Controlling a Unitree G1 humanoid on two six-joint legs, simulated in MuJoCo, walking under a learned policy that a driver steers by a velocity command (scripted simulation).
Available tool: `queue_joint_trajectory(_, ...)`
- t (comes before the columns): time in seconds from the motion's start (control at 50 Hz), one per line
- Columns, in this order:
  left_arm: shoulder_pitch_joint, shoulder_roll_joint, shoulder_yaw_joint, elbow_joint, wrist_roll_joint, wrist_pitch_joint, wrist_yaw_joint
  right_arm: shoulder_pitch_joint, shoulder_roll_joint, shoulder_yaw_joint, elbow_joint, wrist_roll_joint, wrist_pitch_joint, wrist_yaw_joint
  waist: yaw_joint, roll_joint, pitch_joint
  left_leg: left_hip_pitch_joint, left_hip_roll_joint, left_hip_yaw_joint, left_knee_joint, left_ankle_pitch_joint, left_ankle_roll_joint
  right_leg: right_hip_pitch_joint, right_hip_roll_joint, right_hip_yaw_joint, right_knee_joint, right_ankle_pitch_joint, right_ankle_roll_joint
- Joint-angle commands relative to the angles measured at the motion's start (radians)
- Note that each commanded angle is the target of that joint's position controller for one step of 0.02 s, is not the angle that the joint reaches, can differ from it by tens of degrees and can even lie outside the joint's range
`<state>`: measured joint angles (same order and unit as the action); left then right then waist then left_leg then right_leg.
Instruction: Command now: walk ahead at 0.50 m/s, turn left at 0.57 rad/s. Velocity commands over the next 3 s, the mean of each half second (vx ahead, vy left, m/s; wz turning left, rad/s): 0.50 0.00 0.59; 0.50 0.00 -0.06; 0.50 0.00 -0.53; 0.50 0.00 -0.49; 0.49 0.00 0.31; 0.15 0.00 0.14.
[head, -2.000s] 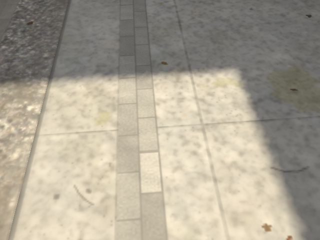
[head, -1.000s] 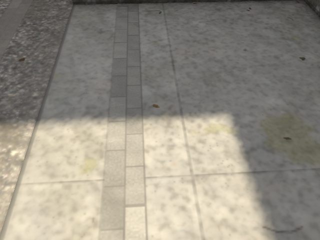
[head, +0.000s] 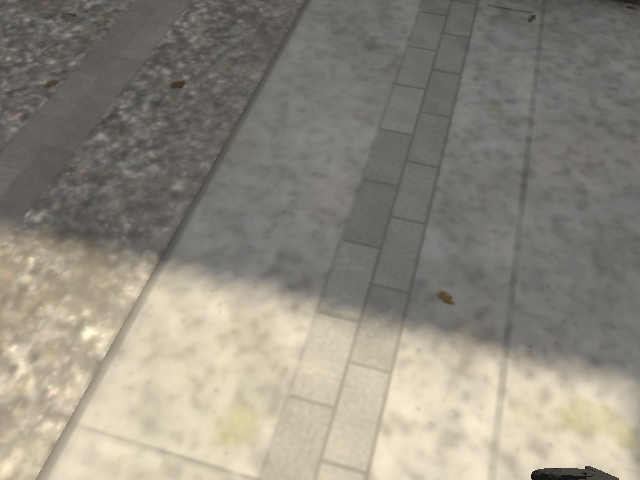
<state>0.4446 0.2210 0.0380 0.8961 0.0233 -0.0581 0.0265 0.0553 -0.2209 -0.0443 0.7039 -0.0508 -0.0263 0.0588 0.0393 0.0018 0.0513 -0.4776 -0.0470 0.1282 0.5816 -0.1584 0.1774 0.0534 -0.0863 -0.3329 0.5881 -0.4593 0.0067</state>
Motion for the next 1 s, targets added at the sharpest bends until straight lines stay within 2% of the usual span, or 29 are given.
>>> queue_joint_trajectory(0.02, -0.004, 0.097, 0.027, -0.169, -0.013, -0.010, -0.017, 0.337, -0.324, -0.107, 0.023, 0.015, 0.004, -0.037, -0.116, 0.249, -0.329, 0.806, 0.393, -0.878, -0.235, -0.186, 0.276, -0.720, 0.107, 0.171, 0.890, -0.106, -0.001)
queue_joint_trajectory(0.04, -0.149, 0.155, 0.034, -0.200, -0.003, -0.020, -0.022, 0.357, -0.286, -0.101, 0.014, 0.031, 0.018, -0.044, -0.172, 0.056, -0.275, 0.788, 0.377, -0.835, -0.308, -0.122, 0.244, -0.855, 0.063, 0.345, 0.903, -0.012, -0.007)
queue_joint_trajectory(0.06, -0.188, 0.137, 0.025, -0.215, -0.016, -0.035, -0.027, 0.316, -0.250, -0.090, 0.031, 0.036, 0.017, -0.053, -0.139, 0.032, -0.160, 0.669, 0.360, -0.681, -0.309, -0.007, 0.212, -0.864, 0.015, 0.354, 0.840, 0.087, -0.017)
queue_joint_trajectory(0.08, -0.163, 0.131, 0.021, -0.197, -0.013, -0.043, -0.025, 0.282, -0.204, -0.076, 0.040, 0.038, 0.010, -0.054, -0.081, -0.036, -0.092, 0.523, 0.311, -0.581, -0.318, 0.145, 0.165, -0.787, -0.018, 0.354, 0.732, 0.134, -0.016)
queue_joint_trajectory(0.1, -0.153, 0.127, 0.020, -0.192, 0.003, -0.030, -0.026, 0.249, -0.180, -0.068, 0.038, 0.042, 0.001, -0.055, -0.043, -0.049, -0.069, 0.430, 0.258, -0.502, -0.325, 0.228, 0.136, -0.719, -0.039, 0.364, 0.668, 0.135, -0.009)
queue_joint_trajectory(0.14, -0.113, 0.121, 0.018, -0.179, 0.027, 0.008, -0.032, 0.223, -0.152, -0.055, 0.029, 0.049, -0.019, -0.052, -0.006, -0.024, -0.076, 0.346, 0.201, -0.427, -0.347, 0.317, 0.119, -0.638, -0.045, 0.360, 0.599, 0.138, 0.013)
queue_joint_trajectory(0.2, -0.183, 0.103, 0.012, -0.204, 0.027, 0.033, -0.040, 0.279, -0.187, -0.062, 0.049, 0.050, -0.034, -0.048, -0.016, 0.000, -0.050, 0.310, 0.161, -0.390, -0.375, 0.330, 0.108, -0.684, -0.041, 0.336, 0.492, 0.216, 0.037)
queue_joint_trajectory(0.24, -0.281, 0.105, 0.010, -0.235, 0.025, 0.035, -0.041, 0.328, -0.192, -0.063, 0.062, 0.049, -0.033, -0.048, -0.048, 0.022, -0.021, 0.324, 0.146, -0.392, -0.386, 0.315, 0.088, -0.740, -0.038, 0.331, 0.393, 0.304, 0.046)
queue_joint_trajectory(0.3, -0.391, 0.107, 0.005, -0.265, 0.020, 0.032, -0.045, 0.388, -0.194, -0.063, 0.075, 0.050, -0.032, -0.048, -0.093, 0.050, -0.019, 0.383, 0.133, -0.404, -0.365, 0.315, 0.061, -0.765, -0.012, 0.337, 0.257, 0.417, 0.043)
queue_joint_trajectory(0.4, -0.539, 0.115, -0.005, -0.319, 0.009, 0.013, -0.055, 0.454, -0.212, -0.066, 0.082, 0.037, -0.029, -0.062, -0.143, 0.064, -0.001, 0.481, 0.157, -0.463, -0.297, 0.382, 0.053, -0.751, 0.040, 0.338, 0.082, 0.446, 0.023)
queue_joint_trajectory(0.42, -0.541, 0.122, -0.004, -0.325, 0.006, 0.009, -0.055, 0.448, -0.219, -0.068, 0.079, 0.035, -0.029, -0.067, -0.137, 0.070, -0.001, 0.489, 0.167, -0.480, -0.281, 0.392, 0.044, -0.717, 0.048, 0.347, 0.048, 0.436, 0.014)
queue_joint_trajectory(0.46, -0.459, 0.145, 0.003, -0.310, 0.003, 0.001, -0.049, 0.393, -0.239, -0.072, 0.066, 0.033, -0.030, -0.073, -0.084, 0.084, -0.012, 0.451, 0.173, -0.496, -0.235, 0.441, 0.008, -0.554, 0.072, 0.355, -0.028, 0.382, -0.011)
queue_joint_trajectory(0.48, -0.368, 0.168, 0.013, -0.282, 0.002, -0.004, -0.040, 0.359, -0.251, -0.074, 0.058, 0.032, -0.033, -0.070, -0.042, 0.085, -0.045, 0.417, 0.158, -0.490, -0.159, 0.546, -0.014, -0.413, 0.102, 0.344, -0.046, 0.328, -0.027)
queue_joint_trajectory(0.5, -0.226, 0.195, 0.027, -0.240, 0.004, -0.014, -0.028, 0.341, -0.252, -0.073, 0.058, 0.037, -0.038, -0.062, 0.028, 0.044, -0.115, 0.379, 0.104, -0.450, 0.012, 0.588, -0.037, -0.226, 0.109, 0.334, -0.100, 0.329, -0.049)
queue_joint_trajectory(0.52, -0.074, 0.251, 0.042, -0.224, 0.023, -0.025, -0.010, 0.348, -0.199, -0.058, 0.043, 0.046, -0.045, -0.051, 0.087, -0.030, -0.243, 0.261, 0.041, -0.398, 0.270, 0.392, -0.058, 0.010, -0.045, 0.481, -0.124, 0.181, -0.089)
queue_joint_trajectory(0.54, -0.018, 0.341, 0.061, -0.228, 0.050, -0.021, -0.003, 0.465, -0.083, -0.033, 0.019, 0.073, -0.047, -0.052, 0.035, -0.260, -0.387, -0.018, -0.110, -0.280, 0.578, -0.276, -0.097, 0.264, -0.337, 0.931, -0.196, 0.061, -0.196)
queue_joint_trajectory(0.56, -0.055, 0.302, 0.060, -0.216, 0.024, -0.008, -0.012, 0.497, -0.151, -0.036, 0.044, 0.042, -0.043, -0.056, 0.008, -0.256, -0.369, -0.127, -0.086, -0.286, 0.691, -0.358, -0.093, 0.195, -0.346, 1.182, -0.309, -0.035, -0.249)
queue_joint_trajectory(0.58, -0.131, 0.214, 0.043, -0.218, 0.013, -0.005, -0.017, 0.444, -0.164, -0.039, 0.064, 0.030, -0.036, -0.054, -0.016, -0.125, -0.199, -0.148, -0.036, -0.290, 0.714, -0.265, -0.096, 0.048, -0.300, 1.037, -0.329, -0.067, -0.241)
queue_joint_trajectory(0.6, -0.174, 0.156, 0.030, -0.210, 0.008, -0.008, -0.025, 0.365, -0.158, -0.034, 0.053, 0.021, -0.036, -0.046, -0.016, -0.046, -0.112, -0.131, -0.007, -0.270, 0.668, -0.201, -0.100, -0.065, -0.239, 0.886, -0.333, 0.034, -0.228)
queue_joint_trajectory(0.62, -0.183, 0.138, 0.024, -0.194, 0.007, -0.011, -0.028, 0.322, -0.149, -0.032, 0.040, 0.016, -0.033, -0.037, -0.029, -0.057, -0.076, -0.114, 0.018, -0.257, 0.616, -0.182, -0.104, -0.128, -0.185, 0.774, -0.341, 0.154, -0.209)
queue_joint_trajectory(0.66, -0.165, 0.137, 0.021, -0.157, -0.005, -0.022, -0.036, 0.318, -0.133, -0.023, 0.037, -0.001, -0.019, -0.025, -0.059, -0.110, -0.062, -0.062, 0.051, -0.213, 0.543, -0.174, -0.125, -0.194, -0.124, 0.667, -0.353, 0.373, -0.207)
queue_joint_trajectory(0.7, -0.127, 0.145, 0.024, -0.132, -0.017, -0.034, -0.045, 0.295, -0.120, -0.015, 0.028, -0.007, -0.015, -0.022, -0.065, -0.108, -0.073, -0.062, 0.063, -0.177, 0.485, -0.171, -0.144, -0.198, -0.106, 0.628, -0.357, 0.522, -0.230)
queue_joint_trajectory(0.74, -0.102, 0.161, 0.030, -0.113, -0.020, -0.033, -0.045, 0.214, -0.103, -0.002, 0.000, -0.003, -0.015, -0.020, -0.056, -0.104, -0.048, -0.087, 0.082, -0.152, 0.380, -0.133, -0.167, -0.223, -0.093, 0.600, -0.389, 0.506, -0.245)
queue_joint_trajectory(0.8, -0.067, 0.173, 0.039, -0.094, -0.020, -0.021, -0.044, 0.071, -0.083, 0.019, -0.043, 0.008, -0.020, -0.017, -0.023, -0.106, -0.013, -0.051, 0.086, -0.131, 0.183, -0.017, -0.191, -0.272, -0.062, 0.567, -0.416, 0.431, -0.232)
queue_joint_trajectory(0.88, -0.015, 0.201, 0.052, -0.079, -0.015, -0.014, -0.048, -0.023, -0.099, 0.023, -0.072, 0.022, -0.030, -0.026, 0.007, -0.092, -0.027, 0.051, 0.055, -0.116, 0.046, 0.038, -0.201, -0.271, -0.070, 0.590, -0.366, 0.462, -0.209)
queue_joint_trajectory(0.92, -0.016, 0.216, 0.058, -0.080, -0.013, -0.010, -0.045, -0.012, -0.113, 0.018, -0.078, 0.025, -0.038, -0.036, -0.008, -0.092, -0.033, 0.118, 0.045, -0.125, -0.012, 0.007, -0.191, -0.265, -0.081, 0.628, -0.315, 0.450, -0.193)
queue_joint_trajectory(0.96, -0.031, 0.214, 0.061, -0.084, -0.015, -0.007, -0.040, 0.104, -0.136, 0.005, -0.042, 0.017, -0.055, -0.051, -0.066, -0.053, -0.065, 0.314, 0.032, -0.131, -0.127, -0.008, -0.168, -0.316, -0.037, 0.625, -0.183, 0.440, -0.157)
queue_joint_trajectory(0.98, -0.044, 0.177, 0.052, -0.098, -0.022, -0.013, -0.042, 0.221, -0.191, -0.013, -0.022, 0.001, -0.068, -0.066, -0.121, 0.027, -0.139, 0.480, 0.145, -0.250, -0.182, -0.091, -0.131, -0.389, 0.030, 0.574, 0.011, 0.396, -0.126)
queue_joint_trajectory(1.0, -0.039, 0.082, 0.029, -0.142, -0.040, -0.018, -0.041, 0.352, -0.283, -0.033, -0.021, -0.021, -0.069, -0.080, -0.165, 0.197, -0.269, 0.700, 0.410, -0.546, -0.264, -0.321, -0.070, -0.566, 0.134, 0.436, 0.307, 0.115, -0.088)
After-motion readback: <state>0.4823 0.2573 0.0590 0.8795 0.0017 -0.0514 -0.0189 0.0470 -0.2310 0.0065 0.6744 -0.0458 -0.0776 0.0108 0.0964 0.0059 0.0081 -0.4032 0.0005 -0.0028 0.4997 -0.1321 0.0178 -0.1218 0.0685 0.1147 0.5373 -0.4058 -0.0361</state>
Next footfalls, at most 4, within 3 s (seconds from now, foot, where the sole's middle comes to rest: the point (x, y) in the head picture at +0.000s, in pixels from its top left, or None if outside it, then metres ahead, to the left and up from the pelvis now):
0.52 right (372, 451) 0.51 -0.06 -0.75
0.98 left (248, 385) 0.64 0.21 -0.75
1.48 right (346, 277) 0.93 0.00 -0.75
2.02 left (322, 174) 1.28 0.07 -0.75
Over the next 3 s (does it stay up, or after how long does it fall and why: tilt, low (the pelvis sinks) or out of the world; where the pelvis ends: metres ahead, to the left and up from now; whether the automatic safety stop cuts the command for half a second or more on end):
stays up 1.44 -0.06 0.03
